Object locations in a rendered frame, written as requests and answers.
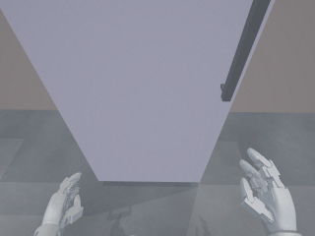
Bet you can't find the right robot hand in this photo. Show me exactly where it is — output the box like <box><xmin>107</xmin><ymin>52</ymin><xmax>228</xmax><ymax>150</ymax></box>
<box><xmin>239</xmin><ymin>147</ymin><xmax>297</xmax><ymax>233</ymax></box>

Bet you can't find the handle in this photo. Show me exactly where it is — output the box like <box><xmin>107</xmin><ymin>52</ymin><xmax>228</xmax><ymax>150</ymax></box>
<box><xmin>220</xmin><ymin>0</ymin><xmax>271</xmax><ymax>102</ymax></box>

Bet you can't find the left robot hand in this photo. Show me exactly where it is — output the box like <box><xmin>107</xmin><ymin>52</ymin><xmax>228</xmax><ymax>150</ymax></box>
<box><xmin>41</xmin><ymin>172</ymin><xmax>84</xmax><ymax>229</ymax></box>

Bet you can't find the left robot forearm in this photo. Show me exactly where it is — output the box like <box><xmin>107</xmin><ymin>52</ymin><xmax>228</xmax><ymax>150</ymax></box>
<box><xmin>33</xmin><ymin>223</ymin><xmax>62</xmax><ymax>236</ymax></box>

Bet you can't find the fridge door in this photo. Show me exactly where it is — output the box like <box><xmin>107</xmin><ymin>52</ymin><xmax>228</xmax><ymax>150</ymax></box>
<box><xmin>0</xmin><ymin>0</ymin><xmax>276</xmax><ymax>183</ymax></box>

